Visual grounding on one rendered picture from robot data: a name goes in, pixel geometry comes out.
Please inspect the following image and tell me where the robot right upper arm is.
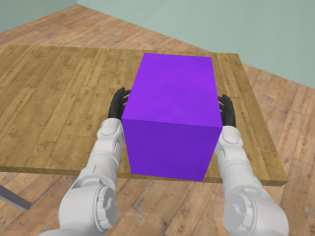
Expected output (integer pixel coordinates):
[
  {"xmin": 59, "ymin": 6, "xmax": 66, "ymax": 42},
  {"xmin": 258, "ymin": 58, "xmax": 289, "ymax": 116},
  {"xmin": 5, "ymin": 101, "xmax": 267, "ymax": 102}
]
[{"xmin": 221, "ymin": 192, "xmax": 289, "ymax": 236}]

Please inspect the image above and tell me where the robot left forearm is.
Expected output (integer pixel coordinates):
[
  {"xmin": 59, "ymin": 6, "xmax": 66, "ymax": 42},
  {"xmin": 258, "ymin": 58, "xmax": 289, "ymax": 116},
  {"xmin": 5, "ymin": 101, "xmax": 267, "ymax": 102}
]
[{"xmin": 58, "ymin": 118, "xmax": 125, "ymax": 225}]

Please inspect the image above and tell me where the robot right forearm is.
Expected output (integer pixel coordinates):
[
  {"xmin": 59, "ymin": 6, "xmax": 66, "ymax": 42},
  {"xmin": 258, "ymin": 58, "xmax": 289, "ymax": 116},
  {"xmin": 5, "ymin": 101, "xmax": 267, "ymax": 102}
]
[{"xmin": 215, "ymin": 126, "xmax": 276, "ymax": 204}]

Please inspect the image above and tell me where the left robot hand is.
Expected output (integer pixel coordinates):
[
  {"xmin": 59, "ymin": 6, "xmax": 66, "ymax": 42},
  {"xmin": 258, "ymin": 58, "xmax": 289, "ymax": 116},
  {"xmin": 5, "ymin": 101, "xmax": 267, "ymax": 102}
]
[{"xmin": 107, "ymin": 87, "xmax": 131, "ymax": 121}]

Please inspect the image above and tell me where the right robot hand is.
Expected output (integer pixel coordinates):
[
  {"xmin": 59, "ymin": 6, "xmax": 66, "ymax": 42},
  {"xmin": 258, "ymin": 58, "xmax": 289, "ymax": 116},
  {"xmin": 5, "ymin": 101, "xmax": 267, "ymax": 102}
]
[{"xmin": 218, "ymin": 94, "xmax": 236, "ymax": 128}]

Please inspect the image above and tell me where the carton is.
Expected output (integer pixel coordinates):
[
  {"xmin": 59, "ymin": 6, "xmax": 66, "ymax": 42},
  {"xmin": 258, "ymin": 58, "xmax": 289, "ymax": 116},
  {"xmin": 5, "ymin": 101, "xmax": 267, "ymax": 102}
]
[{"xmin": 121, "ymin": 53, "xmax": 223, "ymax": 182}]

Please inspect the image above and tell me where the table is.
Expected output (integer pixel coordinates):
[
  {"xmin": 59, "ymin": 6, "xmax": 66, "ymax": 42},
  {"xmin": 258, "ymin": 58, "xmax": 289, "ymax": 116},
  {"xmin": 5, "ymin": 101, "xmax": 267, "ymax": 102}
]
[{"xmin": 0, "ymin": 44, "xmax": 288, "ymax": 210}]

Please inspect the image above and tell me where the robot left upper arm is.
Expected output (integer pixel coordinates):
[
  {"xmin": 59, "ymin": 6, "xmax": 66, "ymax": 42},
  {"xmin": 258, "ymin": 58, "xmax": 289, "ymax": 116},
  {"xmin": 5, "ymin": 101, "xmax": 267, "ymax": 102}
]
[{"xmin": 37, "ymin": 184, "xmax": 119, "ymax": 236}]

